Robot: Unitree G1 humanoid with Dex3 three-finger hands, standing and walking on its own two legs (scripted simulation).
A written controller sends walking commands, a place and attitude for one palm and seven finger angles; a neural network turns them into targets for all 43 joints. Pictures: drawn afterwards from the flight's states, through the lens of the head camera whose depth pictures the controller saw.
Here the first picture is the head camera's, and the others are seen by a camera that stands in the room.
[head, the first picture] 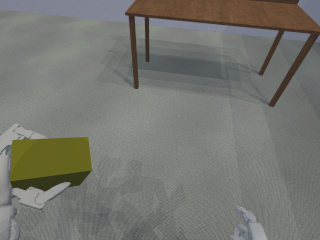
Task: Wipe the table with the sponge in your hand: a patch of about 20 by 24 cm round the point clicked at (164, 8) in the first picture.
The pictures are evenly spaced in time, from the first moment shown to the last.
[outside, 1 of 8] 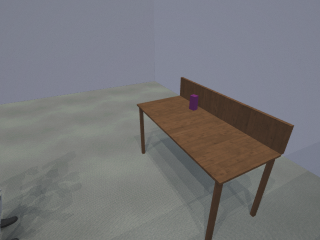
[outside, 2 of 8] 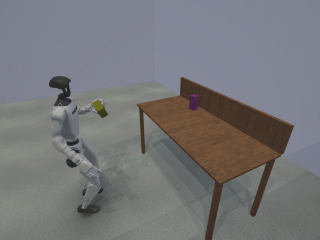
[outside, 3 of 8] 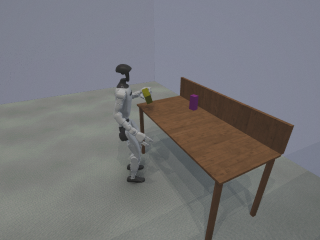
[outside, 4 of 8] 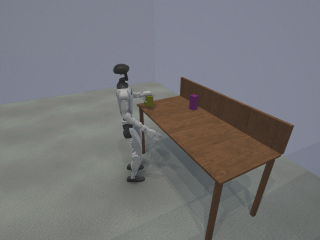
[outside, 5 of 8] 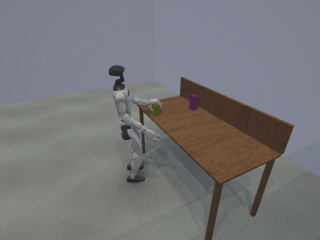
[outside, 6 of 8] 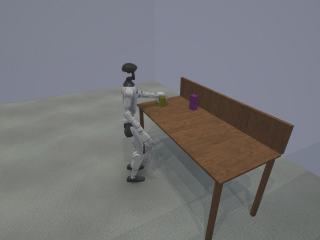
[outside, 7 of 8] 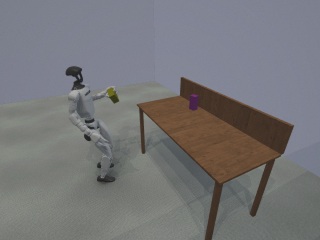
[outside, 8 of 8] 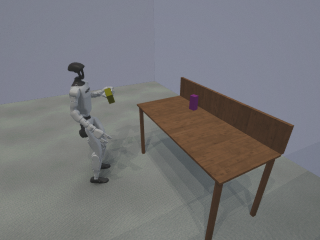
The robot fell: no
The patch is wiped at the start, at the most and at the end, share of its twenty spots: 0.00 1.00 1.00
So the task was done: yes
